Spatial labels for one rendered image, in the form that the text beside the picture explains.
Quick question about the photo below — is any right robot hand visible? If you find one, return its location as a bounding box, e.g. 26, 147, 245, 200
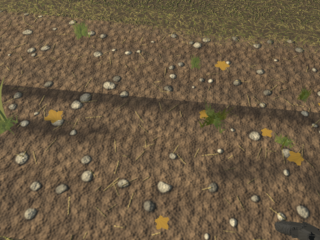
274, 221, 320, 240

